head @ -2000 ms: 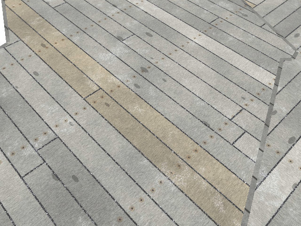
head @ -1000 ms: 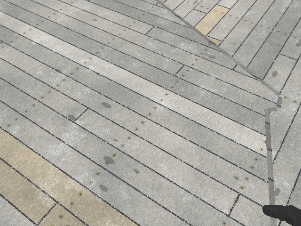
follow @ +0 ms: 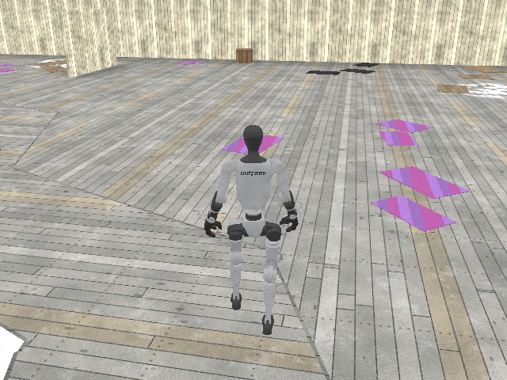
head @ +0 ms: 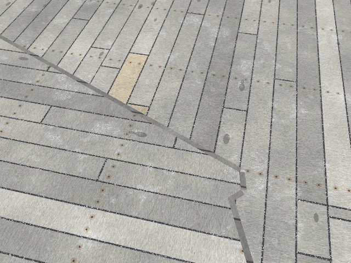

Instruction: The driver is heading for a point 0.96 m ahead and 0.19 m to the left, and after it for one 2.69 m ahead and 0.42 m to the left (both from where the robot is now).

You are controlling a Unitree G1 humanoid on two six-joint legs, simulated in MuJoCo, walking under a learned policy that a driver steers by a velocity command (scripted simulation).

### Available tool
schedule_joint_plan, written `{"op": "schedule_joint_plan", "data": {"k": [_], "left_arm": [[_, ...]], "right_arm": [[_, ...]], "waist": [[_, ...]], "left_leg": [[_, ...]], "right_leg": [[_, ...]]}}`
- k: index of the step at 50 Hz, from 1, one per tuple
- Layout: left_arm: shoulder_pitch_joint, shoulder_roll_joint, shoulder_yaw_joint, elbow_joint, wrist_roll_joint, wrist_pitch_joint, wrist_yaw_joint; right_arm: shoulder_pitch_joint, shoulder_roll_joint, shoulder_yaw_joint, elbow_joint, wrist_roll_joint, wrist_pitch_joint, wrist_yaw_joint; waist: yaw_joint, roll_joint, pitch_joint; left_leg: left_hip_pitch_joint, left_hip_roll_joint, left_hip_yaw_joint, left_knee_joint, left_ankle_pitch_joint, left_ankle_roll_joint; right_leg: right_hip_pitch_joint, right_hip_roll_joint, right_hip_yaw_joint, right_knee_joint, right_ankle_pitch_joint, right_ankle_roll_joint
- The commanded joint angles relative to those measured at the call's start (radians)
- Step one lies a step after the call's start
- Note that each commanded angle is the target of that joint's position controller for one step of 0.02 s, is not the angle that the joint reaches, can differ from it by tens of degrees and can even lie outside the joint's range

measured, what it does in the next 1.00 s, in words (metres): walks ahead, turning left: left foot, then right foot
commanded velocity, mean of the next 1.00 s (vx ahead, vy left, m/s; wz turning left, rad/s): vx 0.18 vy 0.00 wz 0.32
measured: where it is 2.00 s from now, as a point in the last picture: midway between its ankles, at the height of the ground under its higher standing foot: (139, 213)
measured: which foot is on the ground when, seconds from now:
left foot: up 0.00-0.02, down 0.04-0.48, up 0.50-0.86, down 0.88-1.00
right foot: down 0.00-0.04, up 0.06-0.46, down 0.48-0.88, up 0.90-1.00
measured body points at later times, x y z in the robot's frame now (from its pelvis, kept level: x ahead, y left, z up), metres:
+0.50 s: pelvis +0.09 -0.02 -0.01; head +0.12 -0.02 +0.44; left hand +0.14 +0.29 -0.10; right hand +0.32 -0.25 -0.10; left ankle +0.14 +0.11 -0.73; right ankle +0.14 -0.14 -0.74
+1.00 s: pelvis +0.18 +0.04 +0.00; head +0.18 +0.06 +0.45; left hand +0.14 +0.33 -0.12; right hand +0.39 -0.16 -0.09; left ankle +0.12 +0.13 -0.74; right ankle +0.18 -0.11 -0.67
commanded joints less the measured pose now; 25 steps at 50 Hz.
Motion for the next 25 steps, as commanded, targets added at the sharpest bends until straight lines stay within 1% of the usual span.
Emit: {"op": "schedule_joint_plan", "data": {"k": [1,2,3,4,5,6,7,8,9,10,11,12,13,15,18,20,21,22,23,24,25], "left_arm": [[-0.041,0.167,0.048,-0.048,-0.022,0.018,0.026],[-0.020,0.156,0.046,-0.048,-0.020,0.023,0.033],[0.016,0.137,0.036,-0.075,0.012,0.018,0.035],[0.096,0.063,0.010,-0.093,0.030,0.013,0.022],[0.066,0.120,0.017,-0.072,0.010,0.012,0.007],[0.003,0.135,0.023,-0.090,-0.016,0.020,0.004],[-0.028,0.134,0.025,-0.086,-0.012,0.032,0.011],[-0.056,0.143,0.031,-0.094,-0.001,0.044,0.021],[-0.059,0.137,0.032,-0.102,0.000,0.054,0.025],[-0.047,0.121,0.030,-0.101,0.000,0.058,0.027],[-0.034,0.107,0.027,-0.095,0.000,0.056,0.030],[-0.030,0.101,0.025,-0.091,-0.001,0.054,0.032],[-0.033,0.097,0.024,-0.089,0.000,0.052,0.034],[-0.046,0.096,0.023,-0.089,0.000,0.049,0.033],[-0.064,0.102,0.027,-0.095,-0.005,0.040,0.027],[-0.064,0.106,0.030,-0.097,-0.010,0.028,0.019],[-0.054,0.108,0.033,-0.095,-0.012,0.021,0.015],[-0.029,0.106,0.036,-0.088,-0.014,0.015,0.010],[0.011,0.111,0.040,-0.074,-0.013,0.010,0.005],[0.034,0.157,0.052,-0.073,0.001,0.009,0.006],[0.004,0.253,0.072,-0.083,0.031,0.017,0.011]], "right_arm": [[0.034,-0.136,-0.049,-0.079,-0.008,-0.012,0.015],[0.112,-0.176,-0.069,-0.064,-0.011,-0.014,0.011],[0.171,-0.269,-0.093,-0.075,-0.018,-0.012,-0.004],[0.177,-0.301,-0.092,-0.090,-0.030,-0.006,-0.010],[0.174,-0.224,-0.074,-0.110,-0.020,0.001,-0.011],[0.107,-0.195,-0.067,-0.131,-0.011,0.007,-0.015],[0.064,-0.169,-0.061,-0.139,0.005,0.020,-0.021],[0.032,-0.157,-0.056,-0.149,0.010,0.032,-0.029],[0.013,-0.160,-0.056,-0.157,0.001,0.041,-0.035],[-0.001,-0.168,-0.060,-0.166,-0.008,0.049,-0.038],[0.002,-0.177,-0.065,-0.172,-0.013,0.053,-0.044],[0.011,-0.186,-0.071,-0.175,-0.013,0.055,-0.050],[0.016,-0.195,-0.075,-0.177,-0.008,0.057,-0.056],[0.011,-0.202,-0.081,-0.186,-0.001,0.063,-0.065],[0.004,-0.203,-0.084,-0.198,-0.001,0.077,-0.068],[0.007,-0.200,-0.084,-0.204,0.000,0.086,-0.067],[0.004,-0.198,-0.085,-0.207,0.003,0.091,-0.067],[-0.007,-0.196,-0.084,-0.211,0.008,0.096,-0.068],[-0.012,-0.185,-0.080,-0.213,0.014,0.101,-0.070],[0.018,-0.151,-0.070,-0.212,0.012,0.102,-0.071],[0.029,-0.108,-0.059,-0.235,0.008,0.095,-0.068]], "waist": [[-0.051,-0.127,-0.069],[-0.078,-0.080,-0.115],[-0.075,0.086,-0.203],[-0.027,0.247,-0.316],[-0.075,0.119,-0.400],[-0.069,0.070,-0.303],[-0.055,-0.016,-0.223],[-0.045,-0.023,-0.161],[-0.022,0.015,-0.135],[-0.013,0.051,-0.123],[-0.012,0.072,-0.132],[-0.017,0.080,-0.145],[-0.022,0.079,-0.159],[-0.033,0.080,-0.170],[-0.046,0.103,-0.157],[-0.051,0.116,-0.149],[-0.047,0.120,-0.144],[-0.029,0.120,-0.141],[-0.008,0.116,-0.142],[-0.014,0.053,-0.150],[-0.062,-0.218,-0.103]], "left_leg": [[0.104,-0.040,0.039,-0.076,-0.061,0.044],[0.234,-0.058,0.024,-0.143,0.101,0.076],[0.447,0.101,-0.208,-0.128,0.562,0.163],[0.713,0.321,-0.574,-0.151,0.741,0.386],[0.707,0.294,-0.580,-0.192,0.522,0.377],[0.619,0.254,-0.487,-0.212,0.353,0.336],[0.513,0.212,-0.428,-0.245,0.185,0.286],[0.401,0.189,-0.402,-0.278,0.064,0.258],[0.316,0.147,-0.379,-0.306,-0.020,0.239],[0.275,0.116,-0.357,-0.319,-0.043,0.228],[0.268,0.103,-0.346,-0.321,-0.038,0.227],[0.275,0.100,-0.346,-0.317,-0.030,0.229],[0.280,0.098,-0.349,-0.311,-0.045,0.228],[0.271,0.088,-0.365,-0.307,-0.127,0.216],[0.262,0.078,-0.416,-0.308,-0.228,0.201],[0.280,0.075,-0.457,-0.296,-0.240,0.193],[0.285,0.071,-0.473,-0.285,-0.233,0.186],[0.276,0.057,-0.476,-0.266,-0.224,0.173],[0.257,0.036,-0.454,-0.233,-0.223,0.147],[0.189,-0.012,-0.400,-0.150,-0.298,0.100],[0.015,-0.162,-0.206,0.044,-0.459,0.038]], "right_leg": [[0.030,-0.290,0.055,0.164,0.778,-0.095],[-0.003,-0.232,0.023,0.317,0.748,-0.048],[-0.176,-0.127,-0.024,0.596,0.442,0.025],[-0.505,0.054,0.047,0.914,-0.369,0.088],[-0.533,0.001,0.205,0.999,-0.367,0.077],[-0.586,-0.031,0.201,1.010,-0.297,0.071],[-0.595,-0.064,0.189,0.953,-0.240,0.073],[-0.572,-0.087,0.187,0.876,-0.191,0.077],[-0.513,-0.088,0.178,0.803,-0.155,0.080],[-0.477,-0.072,0.162,0.735,-0.133,0.086],[-0.454,-0.062,0.155,0.678,-0.124,0.094],[-0.441,-0.056,0.157,0.633,-0.113,0.102],[-0.429,-0.055,0.163,0.592,-0.093,0.108],[-0.404,-0.052,0.172,0.523,-0.048,0.116],[-0.373,-0.042,0.178,0.437,-0.031,0.115],[-0.350,-0.036,0.179,0.362,-0.035,0.104],[-0.327,-0.033,0.175,0.305,-0.025,0.094],[-0.278,-0.029,0.162,0.217,0.017,0.081],[-0.204,-0.041,0.147,0.109,0.087,0.063],[-0.112,-0.154,0.226,0.038,0.110,0.023],[-0.084,-0.347,0.464,-0.030,0.171,-0.097]]}}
